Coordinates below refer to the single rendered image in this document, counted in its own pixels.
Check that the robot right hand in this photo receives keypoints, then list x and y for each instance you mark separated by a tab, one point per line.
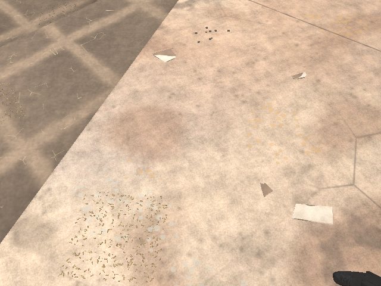
348	278

